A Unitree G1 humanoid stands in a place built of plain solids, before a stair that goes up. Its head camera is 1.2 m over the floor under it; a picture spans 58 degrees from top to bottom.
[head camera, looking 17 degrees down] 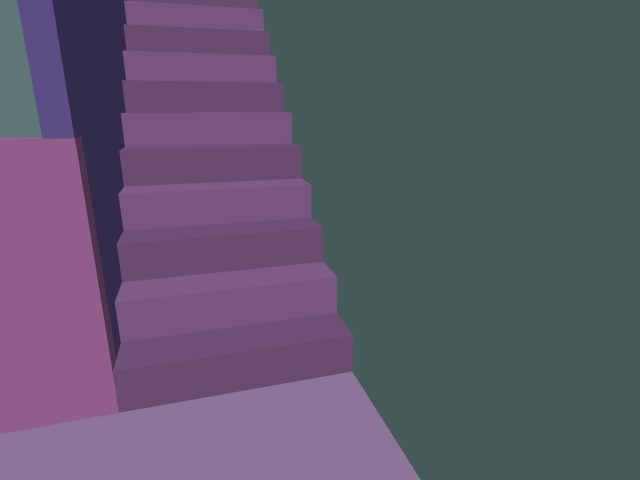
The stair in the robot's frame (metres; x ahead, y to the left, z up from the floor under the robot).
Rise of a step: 0.19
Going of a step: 0.24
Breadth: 1.02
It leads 17 degrees to the left of straight ahead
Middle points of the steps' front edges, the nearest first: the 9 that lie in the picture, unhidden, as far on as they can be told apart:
1.64 0.34 0.20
1.87 0.40 0.39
2.09 0.47 0.59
2.32 0.54 0.78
2.54 0.60 0.98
2.77 0.67 1.17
3.00 0.74 1.36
3.22 0.81 1.56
3.45 0.87 1.75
